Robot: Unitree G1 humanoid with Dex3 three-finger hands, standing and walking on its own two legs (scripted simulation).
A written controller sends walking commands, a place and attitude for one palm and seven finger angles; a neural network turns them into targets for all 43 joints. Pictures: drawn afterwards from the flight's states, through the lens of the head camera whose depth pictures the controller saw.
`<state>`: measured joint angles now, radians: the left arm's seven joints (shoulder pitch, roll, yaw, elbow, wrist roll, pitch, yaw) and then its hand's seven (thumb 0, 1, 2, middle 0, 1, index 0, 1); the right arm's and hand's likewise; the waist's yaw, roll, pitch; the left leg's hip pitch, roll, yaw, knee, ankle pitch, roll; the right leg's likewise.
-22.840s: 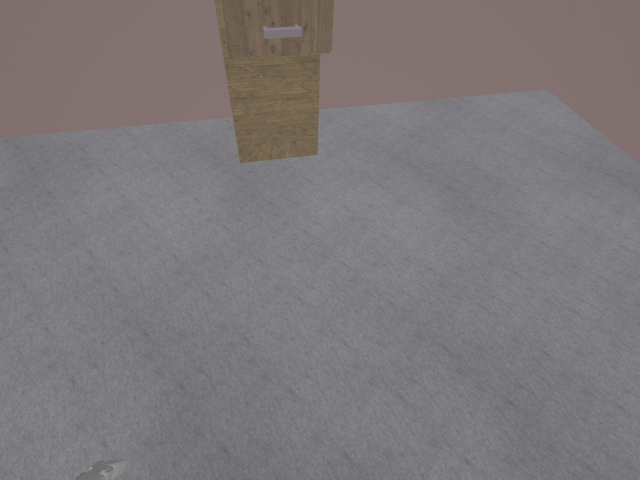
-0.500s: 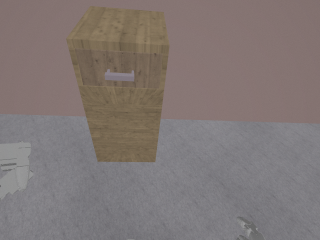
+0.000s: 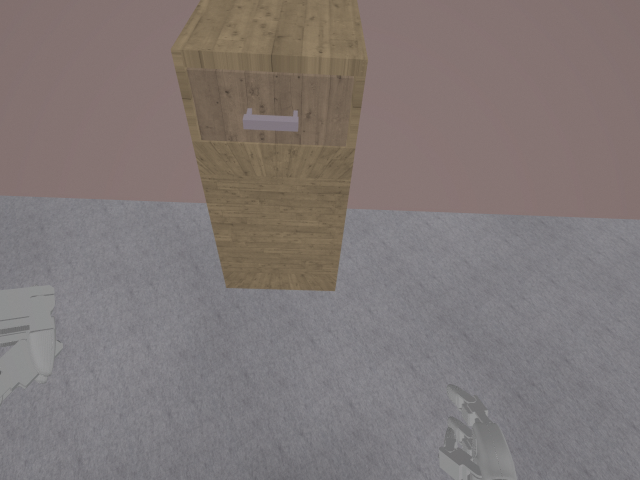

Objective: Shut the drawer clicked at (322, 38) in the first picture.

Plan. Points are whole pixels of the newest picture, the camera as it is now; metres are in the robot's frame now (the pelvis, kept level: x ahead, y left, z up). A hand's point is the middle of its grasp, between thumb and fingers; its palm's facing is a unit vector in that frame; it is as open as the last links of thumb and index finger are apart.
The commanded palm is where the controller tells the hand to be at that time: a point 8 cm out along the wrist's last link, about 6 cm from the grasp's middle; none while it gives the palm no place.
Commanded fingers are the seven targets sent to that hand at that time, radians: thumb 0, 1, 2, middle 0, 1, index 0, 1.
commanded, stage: stop stepping back and stand still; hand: left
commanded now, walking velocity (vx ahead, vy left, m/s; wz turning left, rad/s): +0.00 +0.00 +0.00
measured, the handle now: (271, 118) +0.86 +0.14 -0.02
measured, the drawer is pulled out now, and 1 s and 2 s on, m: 0.00 0.00 0.00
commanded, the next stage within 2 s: let the arm hang, fingers relaxed in 0.18 s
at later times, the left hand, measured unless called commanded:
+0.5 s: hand out of the picture +0.12 +0.23 -0.13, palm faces +0.02 -0.96 -0.29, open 3.0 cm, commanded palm none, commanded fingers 0.00 0.90 0.90 -0.92 -1.08 -0.92 -1.08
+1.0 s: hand out of the picture -0.08 +0.16 -0.17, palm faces +0.09 -0.97 -0.21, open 6.6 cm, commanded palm none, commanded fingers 0.00 0.90 0.90 -0.20 -0.30 -0.20 -0.30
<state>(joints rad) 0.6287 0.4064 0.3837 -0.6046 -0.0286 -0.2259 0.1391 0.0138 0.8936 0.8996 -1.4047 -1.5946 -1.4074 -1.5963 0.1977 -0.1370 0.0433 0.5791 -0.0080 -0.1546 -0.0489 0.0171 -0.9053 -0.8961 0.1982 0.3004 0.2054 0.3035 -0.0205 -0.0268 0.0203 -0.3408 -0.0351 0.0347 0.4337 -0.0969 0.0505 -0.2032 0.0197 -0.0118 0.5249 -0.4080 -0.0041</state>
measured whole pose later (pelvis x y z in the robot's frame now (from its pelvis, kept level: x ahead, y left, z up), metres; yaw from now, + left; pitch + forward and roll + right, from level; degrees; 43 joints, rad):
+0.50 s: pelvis -0.01 +0.01 -0.01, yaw +2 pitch -1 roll -1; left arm 0.23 0.26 0.04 0.67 0.03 0.05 0.00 0.01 0.91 0.90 -1.23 -1.43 -1.23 -1.43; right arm 0.16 -0.27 -0.01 0.87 -0.02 -0.01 0.00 0.01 -0.91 -0.90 0.20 0.30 0.20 0.30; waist -0.04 0.01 0.02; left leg -0.38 -0.06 -0.01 0.57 -0.18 0.06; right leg -0.25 0.00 -0.02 0.60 -0.34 0.00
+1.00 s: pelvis +0.00 -0.01 +0.00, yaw +3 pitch -2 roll +0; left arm 0.40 0.14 0.00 1.18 0.01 0.01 0.03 0.00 0.91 0.90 -0.32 -0.44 -0.33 -0.45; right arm 0.31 -0.12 -0.01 1.13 -0.01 0.03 -0.03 0.01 -0.91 -0.90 0.20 0.30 0.20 0.30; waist 0.00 0.03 0.04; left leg -0.28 -0.04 -0.03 0.44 -0.13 0.03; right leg -0.14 0.02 -0.03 0.46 -0.29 -0.03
